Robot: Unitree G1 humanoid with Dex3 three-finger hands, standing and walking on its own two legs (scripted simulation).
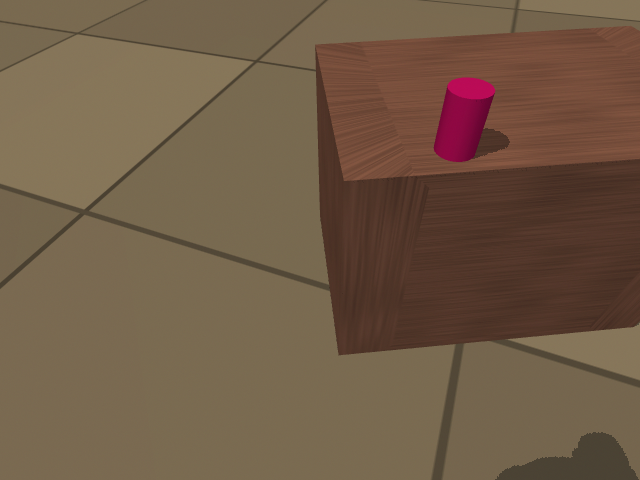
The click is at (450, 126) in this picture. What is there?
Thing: squat round
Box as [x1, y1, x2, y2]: [434, 77, 494, 161]
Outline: 483,80 467,77 457,78 448,83 434,144 434,150 439,156 448,160 463,161 471,158 474,155 494,93 494,88 489,83
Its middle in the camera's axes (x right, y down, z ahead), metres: +0.29 -0.23 +0.80
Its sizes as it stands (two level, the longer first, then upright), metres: 0.087 0.087 0.139
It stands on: a support 0.75 m high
